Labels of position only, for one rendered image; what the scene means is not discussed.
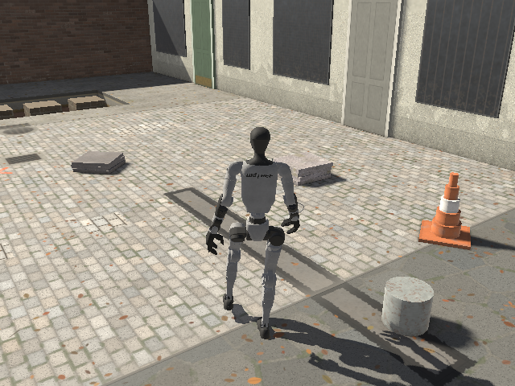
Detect humanoid robot torso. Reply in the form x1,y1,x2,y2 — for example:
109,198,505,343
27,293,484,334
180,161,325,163
240,158,278,241

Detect robot left forearm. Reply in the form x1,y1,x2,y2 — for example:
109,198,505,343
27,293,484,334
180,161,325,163
208,194,228,234

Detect robot right forearm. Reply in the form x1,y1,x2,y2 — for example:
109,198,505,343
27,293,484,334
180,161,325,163
287,193,299,221

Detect robot left upper arm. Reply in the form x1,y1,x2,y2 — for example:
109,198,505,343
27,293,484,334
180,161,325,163
220,162,243,207

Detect left robot hand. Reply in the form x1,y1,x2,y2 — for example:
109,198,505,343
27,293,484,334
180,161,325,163
206,231,224,255

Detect robot right upper arm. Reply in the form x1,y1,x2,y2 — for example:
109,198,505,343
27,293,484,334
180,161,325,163
276,162,296,206

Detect robot left thigh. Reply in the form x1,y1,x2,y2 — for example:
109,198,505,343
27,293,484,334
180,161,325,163
229,222,246,263

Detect right robot hand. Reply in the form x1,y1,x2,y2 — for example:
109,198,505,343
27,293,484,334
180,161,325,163
281,218,300,234

